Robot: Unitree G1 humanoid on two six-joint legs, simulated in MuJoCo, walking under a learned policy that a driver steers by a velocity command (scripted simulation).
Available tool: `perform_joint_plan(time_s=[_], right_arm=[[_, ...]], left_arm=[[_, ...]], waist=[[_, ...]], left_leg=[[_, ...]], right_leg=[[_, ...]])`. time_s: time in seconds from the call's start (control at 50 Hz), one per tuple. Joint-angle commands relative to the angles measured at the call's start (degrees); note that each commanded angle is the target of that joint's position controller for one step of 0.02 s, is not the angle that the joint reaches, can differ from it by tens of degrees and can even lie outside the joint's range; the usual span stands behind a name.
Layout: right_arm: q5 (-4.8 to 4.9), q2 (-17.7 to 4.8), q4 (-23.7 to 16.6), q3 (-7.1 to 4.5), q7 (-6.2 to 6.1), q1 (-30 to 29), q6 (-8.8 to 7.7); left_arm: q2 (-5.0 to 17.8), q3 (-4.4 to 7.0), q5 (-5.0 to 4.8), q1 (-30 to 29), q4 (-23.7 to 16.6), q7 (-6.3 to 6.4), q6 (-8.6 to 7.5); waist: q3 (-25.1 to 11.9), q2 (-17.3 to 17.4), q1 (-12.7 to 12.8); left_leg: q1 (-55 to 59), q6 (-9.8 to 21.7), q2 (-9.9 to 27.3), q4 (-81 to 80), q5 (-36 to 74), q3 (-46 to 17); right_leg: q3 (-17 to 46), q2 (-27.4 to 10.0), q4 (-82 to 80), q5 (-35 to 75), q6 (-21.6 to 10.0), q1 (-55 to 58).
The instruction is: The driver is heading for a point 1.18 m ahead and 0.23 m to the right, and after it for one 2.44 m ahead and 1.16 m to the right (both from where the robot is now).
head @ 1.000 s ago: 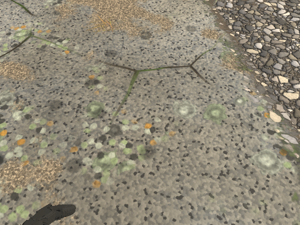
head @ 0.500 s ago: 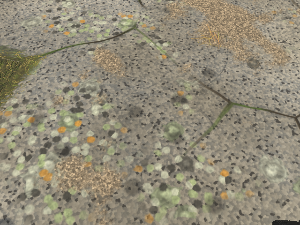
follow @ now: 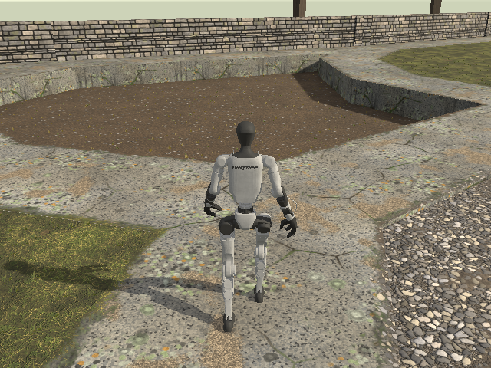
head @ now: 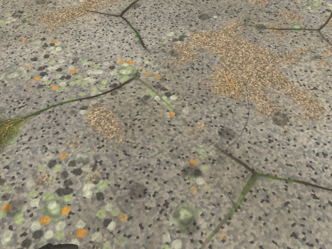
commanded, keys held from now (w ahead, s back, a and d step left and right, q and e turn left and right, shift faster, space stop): w+e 0.54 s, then w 0.14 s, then no key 0.32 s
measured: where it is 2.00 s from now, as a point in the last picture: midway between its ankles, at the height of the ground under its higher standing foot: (193, 224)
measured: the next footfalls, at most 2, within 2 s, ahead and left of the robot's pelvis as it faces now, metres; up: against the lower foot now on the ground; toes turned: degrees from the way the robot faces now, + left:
left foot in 0.48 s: +0.46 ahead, +0.07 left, +0.00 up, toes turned -20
right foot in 0.92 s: +0.57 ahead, -0.25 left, +0.00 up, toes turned -23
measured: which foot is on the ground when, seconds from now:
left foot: down 0.00-0.00, up 0.02-0.46, down 0.48-0.94, up 0.96-1.00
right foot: down 0.00-0.50, up 0.52-0.90, down 0.92-1.00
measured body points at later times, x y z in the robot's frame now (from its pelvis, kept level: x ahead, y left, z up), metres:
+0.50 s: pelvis +0.29 -0.01 +0.01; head +0.31 -0.01 +0.45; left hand +0.38 +0.28 -0.11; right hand +0.46 -0.29 -0.05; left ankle +0.42 +0.08 -0.72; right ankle +0.13 -0.09 -0.71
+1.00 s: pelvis +0.48 -0.10 +0.01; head +0.51 -0.12 +0.46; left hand +0.78 +0.03 -0.07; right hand +0.41 -0.37 -0.13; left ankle +0.44 +0.08 -0.68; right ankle +0.54 -0.23 -0.72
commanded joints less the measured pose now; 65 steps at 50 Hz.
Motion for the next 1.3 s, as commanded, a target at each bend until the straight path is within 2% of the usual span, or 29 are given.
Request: perform_joint_plan(time_s=[0.02,0.04,0.06,0.1,0.18,0.3,0.4,0.46,0.48,0.5,0.52,0.54,0.58,0.64,0.7,0.76,0.84,0.9,0.92,0.94,0.96,0.98,1.0,1.06,1.12,1.2,1.22,1.26,1.3], right_arm=[[-1.35,-1.40,-6.06,0.53,-0.02,5.60,-1.69],[-0.36,-4.49,-5.74,0.42,0.61,2.76,-3.27],[1.42,-7.05,-7.66,-0.16,1.31,-3.25,-4.47],[-0.01,-6.59,-9.05,-0.14,1.09,-8.98,-5.47],[-1.09,-4.62,-9.55,-0.22,0.58,-6.89,-3.70],[-0.69,-1.72,-12.32,0.87,0.66,-18.73,-3.77],[0.36,-3.88,-13.69,0.04,1.82,-23.37,-4.96],[0.33,-6.28,-11.79,-1.41,1.58,-15.54,-5.68],[-0.62,-8.54,-10.94,-2.26,1.11,-8.26,-5.91],[-1.57,-13.30,-10.08,-3.45,0.67,-0.82,-5.44],[-0.34,-12.42,-8.22,-3.52,1.25,1.74,-4.61],[0.08,-7.35,-9.22,-2.27,1.17,-1.30,-4.37],[-0.50,-4.28,-8.70,-1.04,1.31,-5.53,-3.82],[-0.68,-2.91,-7.10,-0.53,1.75,-7.33,-4.25],[-0.16,-5.30,-5.41,-1.18,1.85,-7.22,-4.65],[0.12,-6.91,-4.09,-1.38,1.43,-7.93,-3.76],[1.00,-8.31,-1.30,-1.36,1.09,-3.96,-2.51],[1.65,-8.33,-0.49,-1.25,0.77,-5.23,-1.94],[0.98,-6.69,-0.14,-0.62,0.75,-3.60,-2.17],[-1.10,-3.24,-1.21,0.85,0.93,-0.16,-2.73],[-0.98,-0.30,0.45,2.37,1.35,6.48,-2.36],[0.20,-5.07,1.43,1.14,1.48,4.65,-1.36],[0.97,-6.07,0.40,0.73,1.23,0.28,-0.40],[-0.05,-4.42,0.55,0.64,-0.63,-2.10,2.61],[-0.52,-2.20,2.06,1.12,-1.27,-0.91,3.23],[-1.56,-1.65,2.60,1.24,-0.75,-2.92,3.11],[-2.25,-2.63,1.82,1.23,-0.72,-4.10,3.04],[-1.18,-7.13,1.74,0.12,-1.03,-7.82,2.95],[-1.56,-3.01,1.97,1.17,-0.86,-9.47,1.96]], left_arm=[[17.09,5.26,0.04,19.57,0.69,0.46,-0.16],[12.03,4.03,-1.12,20.15,0.97,0.42,0.02],[10.19,3.45,-0.81,16.67,0.03,0.86,0.30],[8.53,2.85,0.01,11.33,-1.53,1.29,0.78],[8.29,2.66,0.07,9.93,-2.63,2.16,0.82],[10.30,3.43,-0.82,14.30,-1.24,3.88,1.86],[9.97,3.51,-1.12,17.75,-0.30,4.41,3.11],[8.93,3.38,-0.76,15.54,-1.21,4.41,3.53],[6.18,2.38,-0.21,14.74,-2.19,4.10,3.27],[2.35,1.20,-0.38,20.16,-3.39,4.13,2.76],[4.19,0.94,-1.33,23.24,-4.34,4.09,2.33],[9.30,2.23,-1.69,19.75,-3.40,4.10,2.53],[8.87,2.47,-0.45,12.57,-4.63,3.94,2.87],[5.39,2.06,-0.71,12.72,-4.78,3.23,3.16],[3.68,1.30,0.19,9.13,-6.01,3.05,3.09],[2.01,0.30,0.82,5.54,-6.40,2.40,2.24],[3.45,0.73,0.46,0.61,-7.65,1.55,1.87],[5.90,2.03,1.40,5.58,-6.07,1.76,1.91],[8.71,2.93,1.78,8.98,-5.25,2.37,1.95],[13.02,3.51,3.25,13.17,-5.47,3.11,2.34],[9.98,2.27,2.99,13.09,-5.33,3.16,3.09],[6.96,1.57,1.62,13.01,-4.82,2.61,3.76],[6.00,1.22,0.98,9.51,-4.69,2.35,3.90],[6.22,1.21,1.84,0.54,-4.64,2.28,4.09],[5.25,1.22,2.39,-1.27,-3.68,2.76,4.25],[3.30,0.48,1.52,-0.79,-1.23,3.23,4.68],[2.09,0.04,1.67,1.16,0.09,3.17,4.66],[2.48,0.39,1.73,3.81,0.88,3.32,4.78],[3.46,0.76,1.60,2.80,1.70,4.00,4.98]], waist=[[-19.10,-14.92,5.61],[-20.46,-11.91,8.11],[-11.97,-8.25,8.59],[-3.74,0.80,5.87],[-2.45,-2.81,2.02],[-0.26,-3.77,5.99],[-0.43,-4.84,6.90],[-2.97,-6.44,1.98],[-9.37,-4.00,-1.62],[-18.18,7.97,-1.64],[-19.95,19.95,-0.60],[-11.77,11.39,-1.67],[-2.07,4.41,-0.79],[0.63,7.08,2.05],[1.65,5.54,2.47],[0.30,4.85,1.87],[-1.94,6.16,0.26],[-4.74,5.45,4.18],[-7.16,2.82,5.33],[-14.72,-6.41,4.82],[-22.50,-14.57,3.52],[-21.65,-9.46,4.93],[-14.78,-6.82,4.47],[-6.71,-6.35,0.54],[-7.04,-7.74,-0.04],[-5.29,-5.91,-0.35],[-3.17,-4.22,0.13],[1.82,7.08,3.93],[2.46,7.59,3.49]], left_leg=[[-35.01,-2.40,-1.77,46.12,10.22,1.06],[-43.58,-2.13,-1.39,52.33,-3.22,-6.45],[-47.87,-1.44,1.72,52.73,0.83,-6.91],[-44.76,-1.38,5.63,44.27,7.35,-5.07],[-38.14,-4.12,7.17,34.07,10.02,-3.68],[-33.25,-6.50,3.58,11.47,29.89,-2.43],[-29.74,-5.19,1.47,2.92,28.33,-4.37],[-18.04,-1.65,1.92,-1.56,24.76,-3.37],[-5.05,1.65,8.04,0.11,23.77,-8.05],[15.63,8.79,20.75,-0.15,18.83,-26.23],[19.51,13.54,27.82,-5.22,5.71,-44.89],[12.72,11.31,25.35,-7.07,-0.65,-39.69],[-1.18,8.52,19.48,-9.53,9.07,-25.07],[-10.00,8.61,15.32,-13.75,18.43,-15.50],[-10.99,10.47,15.65,-15.53,30.18,-10.51],[-12.70,8.77,13.04,-13.19,47.94,-2.22],[-8.90,6.63,13.50,-9.22,48.31,-1.20],[-8.30,3.67,12.22,-0.41,47.79,-1.13],[-11.01,1.31,9.23,6.46,44.04,0.71],[-22.30,-2.22,5.22,20.65,22.86,2.97],[-29.88,-5.01,2.28,33.78,-11.64,-0.43],[-30.98,-5.56,4.13,37.41,-13.46,-4.04],[-34.24,-5.90,5.31,38.21,-11.35,-3.12],[-26.74,-7.21,7.39,29.79,-2.76,-2.29],[-18.05,-6.96,6.06,20.38,4.51,-0.39],[-9.10,-4.31,4.80,5.80,18.09,0.86],[-8.55,-3.03,6.85,2.28,19.84,-1.70],[-20.53,0.08,8.82,-1.98,3.78,-4.14],[-25.24,-1.36,7.80,-4.79,0.90,-3.92]], right_leg=[[39.06,-18.55,-4.85,-7.22,-16.68,48.29],[47.86,-19.42,-11.42,-16.65,-16.62,51.89],[40.06,-17.95,-12.50,-16.70,-13.90,45.52],[29.45,-13.67,-14.05,-5.71,-11.46,30.35],[22.62,-10.02,-17.32,5.37,-11.99,19.62],[17.14,-5.35,-16.71,2.58,-7.89,13.78],[24.33,-7.71,-10.81,-1.91,-6.43,19.97],[25.99,-6.33,-3.08,1.84,-3.96,20.19],[22.79,-3.54,8.17,0.36,-2.09,15.51],[14.58,4.12,26.83,-16.00,1.85,-0.51],[11.74,3.21,38.65,-32.58,3.12,-13.34],[12.86,-0.33,43.46,-28.00,3.69,-16.94],[10.02,-3.24,41.42,-19.81,4.28,-14.93],[8.67,-5.25,35.13,-16.24,4.39,-9.51],[7.18,-5.76,26.25,-12.09,5.25,-9.99],[3.58,-4.81,13.58,-2.79,5.72,-3.03],[2.96,-2.19,4.25,3.55,4.57,2.74],[2.07,-0.12,-3.49,6.60,1.59,13.26],[3.72,-2.51,-4.89,18.90,-0.18,20.96],[15.60,-14.88,0.79,43.78,-5.89,37.11],[27.42,-24.60,-0.20,47.94,-14.97,43.92],[27.23,-21.87,-2.90,35.10,-14.10,39.22],[23.68,-19.09,-5.18,25.84,-11.75,33.82],[16.79,-14.17,-11.71,9.24,-7.89,14.76],[12.39,-11.57,-13.40,2.65,-7.56,9.01],[10.92,-8.79,-13.08,-19.36,-3.38,5.04],[10.50,-7.09,-12.57,-25.24,-0.40,3.56],[4.91,-1.39,-8.39,-21.46,3.75,8.96],[4.30,-1.48,-4.88,-14.44,3.87,15.14]])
